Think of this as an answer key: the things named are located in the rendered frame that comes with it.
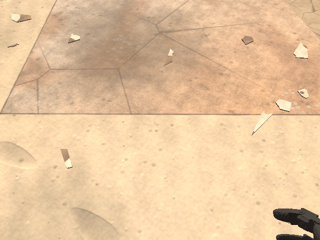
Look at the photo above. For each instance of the robot right hand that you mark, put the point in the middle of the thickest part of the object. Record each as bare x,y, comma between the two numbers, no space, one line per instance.
304,218

